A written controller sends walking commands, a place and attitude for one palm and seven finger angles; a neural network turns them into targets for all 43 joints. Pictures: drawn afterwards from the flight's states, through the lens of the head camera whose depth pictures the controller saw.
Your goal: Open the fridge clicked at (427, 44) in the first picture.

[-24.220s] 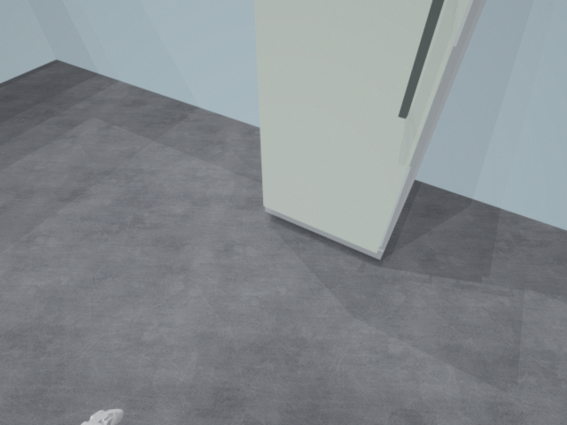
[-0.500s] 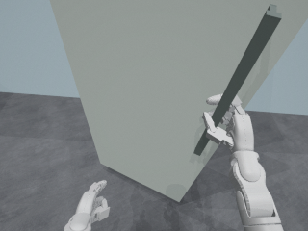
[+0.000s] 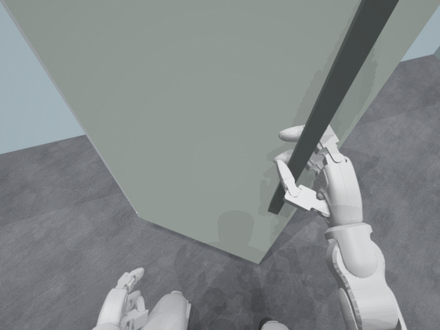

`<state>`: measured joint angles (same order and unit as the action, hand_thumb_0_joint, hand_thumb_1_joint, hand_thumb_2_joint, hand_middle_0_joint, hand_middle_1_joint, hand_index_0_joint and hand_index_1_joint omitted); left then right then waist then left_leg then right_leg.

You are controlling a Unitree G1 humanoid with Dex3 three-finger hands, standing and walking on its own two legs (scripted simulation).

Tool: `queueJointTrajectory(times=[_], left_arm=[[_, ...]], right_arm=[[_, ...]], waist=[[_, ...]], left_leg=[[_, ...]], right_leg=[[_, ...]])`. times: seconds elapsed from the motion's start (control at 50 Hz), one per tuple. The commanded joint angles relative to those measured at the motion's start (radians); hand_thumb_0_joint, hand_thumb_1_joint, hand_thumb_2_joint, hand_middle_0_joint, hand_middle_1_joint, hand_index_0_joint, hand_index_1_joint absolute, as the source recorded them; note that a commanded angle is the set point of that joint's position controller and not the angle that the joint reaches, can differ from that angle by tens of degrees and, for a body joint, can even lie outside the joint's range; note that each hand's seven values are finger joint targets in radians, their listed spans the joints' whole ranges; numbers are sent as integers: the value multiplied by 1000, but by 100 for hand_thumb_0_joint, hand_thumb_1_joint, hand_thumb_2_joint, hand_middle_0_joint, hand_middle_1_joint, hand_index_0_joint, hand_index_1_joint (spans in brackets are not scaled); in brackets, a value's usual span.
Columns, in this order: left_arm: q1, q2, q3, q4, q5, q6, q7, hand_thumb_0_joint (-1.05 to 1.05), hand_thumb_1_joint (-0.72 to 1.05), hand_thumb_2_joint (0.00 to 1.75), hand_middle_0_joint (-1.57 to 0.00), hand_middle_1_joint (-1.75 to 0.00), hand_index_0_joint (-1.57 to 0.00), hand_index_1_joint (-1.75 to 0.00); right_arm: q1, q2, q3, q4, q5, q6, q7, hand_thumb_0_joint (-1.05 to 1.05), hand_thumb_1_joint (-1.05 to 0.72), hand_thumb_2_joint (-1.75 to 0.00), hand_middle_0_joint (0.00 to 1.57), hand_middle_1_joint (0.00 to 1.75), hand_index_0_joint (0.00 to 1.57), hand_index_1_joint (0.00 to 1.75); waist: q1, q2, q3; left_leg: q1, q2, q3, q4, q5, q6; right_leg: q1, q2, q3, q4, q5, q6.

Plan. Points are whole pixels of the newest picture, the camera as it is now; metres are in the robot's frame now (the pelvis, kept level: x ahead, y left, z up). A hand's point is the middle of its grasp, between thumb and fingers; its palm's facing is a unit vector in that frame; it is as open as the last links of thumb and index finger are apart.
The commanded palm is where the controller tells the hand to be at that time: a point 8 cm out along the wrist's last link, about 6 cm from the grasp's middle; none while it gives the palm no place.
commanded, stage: walk backward, drawing the door open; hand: right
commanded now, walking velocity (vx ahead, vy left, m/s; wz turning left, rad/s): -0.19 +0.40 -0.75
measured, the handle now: (306, 137) +0.36 -0.07 +0.18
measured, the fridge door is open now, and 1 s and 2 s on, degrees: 40 68 69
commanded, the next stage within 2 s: stop walking and hold the door back in 0.96 s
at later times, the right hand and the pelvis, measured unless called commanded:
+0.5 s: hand (238, 240) +0.22 +0.01 +0.14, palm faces +0.43 +0.87 -0.23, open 6.6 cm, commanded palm +0.17 -0.02 +0.14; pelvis +0.00 +0.25 +0.00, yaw -25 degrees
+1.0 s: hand (142, 306) +0.14 +0.10 +0.14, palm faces +0.85 +0.43 -0.28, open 6.3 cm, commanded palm +0.08 +0.11 +0.14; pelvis +0.10 +0.46 +0.00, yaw -48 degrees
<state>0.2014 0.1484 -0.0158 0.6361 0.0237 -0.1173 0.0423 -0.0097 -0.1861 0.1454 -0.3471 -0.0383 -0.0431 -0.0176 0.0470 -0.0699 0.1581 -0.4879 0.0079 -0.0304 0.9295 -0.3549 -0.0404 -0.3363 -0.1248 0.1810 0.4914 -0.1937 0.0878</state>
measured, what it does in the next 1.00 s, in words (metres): steps to the left, turning right: left foot, then right foot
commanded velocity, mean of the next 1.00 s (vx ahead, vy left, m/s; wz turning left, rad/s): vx -0.22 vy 0.34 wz -0.73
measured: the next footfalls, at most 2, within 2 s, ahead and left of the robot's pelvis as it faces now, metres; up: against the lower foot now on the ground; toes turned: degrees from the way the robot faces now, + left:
left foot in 0.08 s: +0.03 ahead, +0.22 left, +0.00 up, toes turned -3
right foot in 0.28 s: +0.00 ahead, +0.01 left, +0.00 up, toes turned -19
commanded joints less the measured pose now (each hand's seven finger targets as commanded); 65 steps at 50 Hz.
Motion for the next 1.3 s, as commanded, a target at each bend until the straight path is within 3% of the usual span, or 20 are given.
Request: queueJointTrajectory(times=[0.0,0.1,0.2,0.22,0.26,0.3,0.4,0.48,0.54,0.62,0.74,0.76,0.8,0.84,0.94,1.0,1.04,1.08,1.16,1.28], left_arm=[[-135,134,80,-147,-37,-72,1,0,90,90,-20,-30,-20,-30],[-199,63,81,-128,-56,-62,39,0,90,90,-20,-30,-20,-30],[-141,53,37,-137,-24,-76,58,0,90,90,-20,-30,-20,-30],[-109,69,40,-127,-20,-83,59,0,90,90,-20,-30,-20,-30],[-78,177,80,-138,4,-90,37,0,90,90,-20,-30,-20,-30],[-167,212,98,-181,-6,-80,16,0,90,90,-20,-30,-20,-30],[-159,159,101,-141,-8,-89,13,0,90,90,-20,-30,-20,-30],[-163,140,82,-178,-43,-80,26,0,90,90,-20,-30,-20,-30],[-188,48,55,-164,-45,-61,41,0,90,90,-20,-30,-20,-30],[-200,58,54,-144,-25,-54,55,0,90,90,-20,-30,-20,-30],[-113,83,44,-156,-3,-47,80,0,90,90,-20,-30,-20,-30],[-79,110,60,-159,-4,-45,87,0,90,90,-20,-30,-20,-30],[-80,156,67,-167,18,-65,71,0,90,90,-20,-30,-20,-30],[-103,142,67,-151,16,-71,57,0,90,90,-20,-30,-20,-30],[-88,163,93,-119,-1,-75,46,0,90,90,-20,-30,-20,-30],[-105,161,76,-153,-23,-84,45,0,90,90,-20,-30,-20,-30],[-94,130,67,-158,-37,-74,42,0,90,90,-20,-30,-20,-30],[-123,121,60,-149,-39,-69,55,0,90,90,-20,-30,-20,-30],[-112,166,46,-52,-26,-44,72,0,90,90,-20,-30,-20,-30],[-113,224,44,-62,-46,5,62,0,90,90,-20,-30,-20,-30]], right_arm=[[-259,-6,-49,-355,6,-142,-24,0,-90,-90,45,140,45,140],[-172,-140,-220,-409,9,-142,-33,0,-90,-90,45,140,45,140],[-189,-9,-109,-381,26,-152,0,0,-90,-90,45,140,45,140],[-201,-5,-89,-386,38,-165,3,0,-90,-90,45,140,45,140],[-196,-16,-73,-344,-13,-200,1,0,-90,-90,45,140,45,140],[-251,-88,-153,-428,-16,-211,-13,0,-90,-90,45,140,45,140],[-141,-53,-190,-373,11,-147,-11,0,-90,-90,45,140,45,140],[-141,-111,-261,-357,36,-139,-42,0,-90,-90,45,140,45,140],[-128,-271,-400,-427,25,-125,-65,0,-90,-90,45,140,45,140],[-42,-230,-411,-429,48,-154,-59,0,-90,-90,45,140,45,140],[-32,-196,-391,-403,76,-143,-60,0,-90,-90,45,140,45,140],[-22,-176,-357,-384,82,-139,-61,0,-90,-90,45,140,45,140],[-78,-201,-362,-440,42,-176,-51,0,-90,-90,45,140,45,140],[-122,-253,-413,-483,30,-195,-40,0,-90,-90,45,140,45,140],[-47,-231,-457,-343,54,-147,-55,0,-90,-90,45,140,45,140],[-57,-260,-492,-302,79,-134,-71,0,-90,-90,45,140,45,140],[-54,-323,-540,-305,77,-126,-82,0,-90,-90,45,140,45,140],[-124,-430,-600,-56,71,-84,-104,0,-90,-90,45,140,45,140],[-406,-493,-624,233,67,-121,-123,0,-90,-90,45,140,45,140],[-625,-487,-514,572,86,-167,-110,0,-90,-90,45,140,45,140]], waist=[[-3,-168,-411],[-70,369,-455],[25,178,-307],[60,77,-315],[29,-204,-375],[-13,43,-357],[-37,-213,-353],[-42,-231,-373],[-73,459,-378],[-56,269,-349],[-13,180,-358],[19,53,-362],[-28,-222,-410],[-21,-83,-384],[-47,-304,-382],[-51,-270,-360],[-56,-10,-347],[-82,451,-323],[-42,186,-323],[-74,237,-288]], left_leg=[[385,-64,136,-446,25,-22],[455,348,0,-518,682,227],[326,210,208,-177,780,162],[110,134,225,40,541,107],[-340,10,8,410,-281,-3],[-325,39,-97,373,-135,-7],[124,21,-21,10,42,-7],[453,-54,127,-354,67,-25],[291,323,-236,-694,7,151],[446,339,1,-441,731,260],[261,225,167,-246,565,160],[74,197,177,-80,366,111],[-264,27,3,263,-289,-20],[-240,49,-51,248,-135,-11],[112,17,19,-98,1,-13],[330,-26,101,-289,-1,-28],[405,44,87,-552,123,-18],[276,396,-367,-695,278,132],[368,369,-207,-548,490,138],[365,378,-155,-637,268,95]], right_leg=[[93,-19,26,-123,-88,-129],[-194,137,-215,774,-464,-61],[-8,81,-269,168,-172,-57],[244,61,-216,-69,93,-66],[597,-441,612,-164,781,-215],[469,-452,504,-170,461,-321],[150,-153,-9,-105,219,-158],[-39,-71,-37,-95,-223,-141],[-166,177,-220,718,-453,-47],[-253,61,-214,867,-437,-36],[118,74,-310,80,-134,-51],[338,-5,-224,-53,69,-73],[564,-476,505,-167,804,-279],[493,-381,297,-143,650,-264],[254,-162,-70,-76,417,-159],[66,-140,-58,-86,67,-159],[-21,28,-158,125,-251,-95],[-215,179,-163,776,-470,-46],[-284,111,-93,893,-232,-21],[-184,143,-157,571,-184,-50]])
